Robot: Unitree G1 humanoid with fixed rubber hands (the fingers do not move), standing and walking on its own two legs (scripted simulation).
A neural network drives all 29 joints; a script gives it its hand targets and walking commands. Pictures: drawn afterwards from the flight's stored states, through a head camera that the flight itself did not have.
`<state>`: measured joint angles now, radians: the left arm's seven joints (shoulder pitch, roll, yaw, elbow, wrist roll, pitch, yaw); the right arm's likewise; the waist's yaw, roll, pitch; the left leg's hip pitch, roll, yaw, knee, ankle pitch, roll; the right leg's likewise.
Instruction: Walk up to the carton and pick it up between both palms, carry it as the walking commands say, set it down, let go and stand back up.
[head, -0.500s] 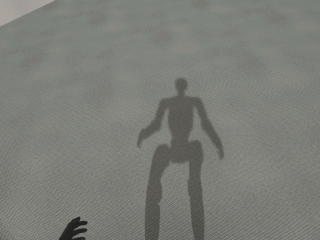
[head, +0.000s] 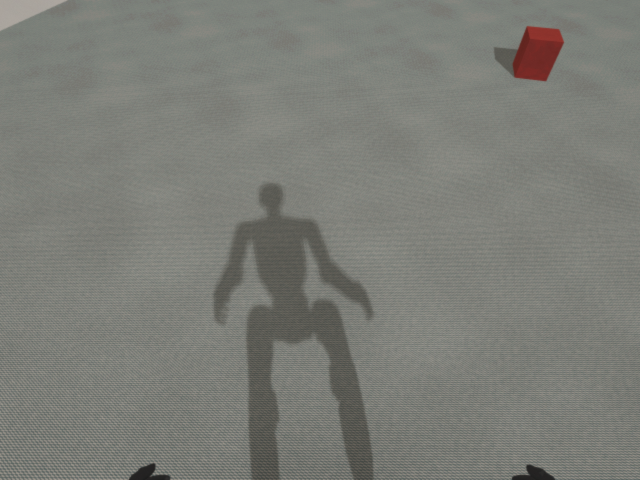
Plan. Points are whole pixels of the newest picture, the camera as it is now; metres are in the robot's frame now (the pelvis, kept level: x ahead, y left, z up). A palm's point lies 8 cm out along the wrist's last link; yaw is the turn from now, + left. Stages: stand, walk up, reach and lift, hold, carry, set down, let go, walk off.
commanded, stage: walk up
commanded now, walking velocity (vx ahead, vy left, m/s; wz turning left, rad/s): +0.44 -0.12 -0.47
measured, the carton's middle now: (536, 53) +2.61 -1.53 -0.65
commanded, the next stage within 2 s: none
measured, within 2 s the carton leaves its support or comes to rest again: neither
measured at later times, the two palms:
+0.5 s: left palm out of the picture +0.16 +0.18 -0.12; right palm (579, 373) +0.28 -0.37 -0.09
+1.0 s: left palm (352, 207) +0.66 -0.07 -0.10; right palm (604, 436) +0.20 -0.39 -0.14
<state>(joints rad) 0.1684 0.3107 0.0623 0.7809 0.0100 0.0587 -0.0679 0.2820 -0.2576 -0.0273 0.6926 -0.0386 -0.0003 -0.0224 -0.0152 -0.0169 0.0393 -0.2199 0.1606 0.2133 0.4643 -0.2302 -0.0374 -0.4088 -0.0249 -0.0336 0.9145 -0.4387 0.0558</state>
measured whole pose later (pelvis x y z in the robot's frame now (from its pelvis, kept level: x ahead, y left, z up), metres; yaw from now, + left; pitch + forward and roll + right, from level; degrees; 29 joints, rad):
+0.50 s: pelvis +0.15 -0.09 -0.01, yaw -14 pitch +0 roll +0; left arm 0.45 0.26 0.02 0.95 0.02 -0.06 -0.02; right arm 0.07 -0.26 -0.08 0.73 -0.02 -0.01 0.06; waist 0.08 0.05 0.03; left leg -0.54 0.12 0.08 0.68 -0.19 -0.06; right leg 0.08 0.07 0.05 0.27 -0.35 -0.06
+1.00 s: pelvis +0.39 -0.19 -0.01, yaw -24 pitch -1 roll +1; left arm 0.02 0.24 0.02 0.84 0.05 -0.03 -0.06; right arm 0.48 -0.25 -0.05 0.99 -0.02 -0.08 0.02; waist -0.09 -0.01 0.05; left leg 0.03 0.12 0.24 0.39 -0.37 -0.08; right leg -0.45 -0.08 -0.09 0.56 -0.17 -0.03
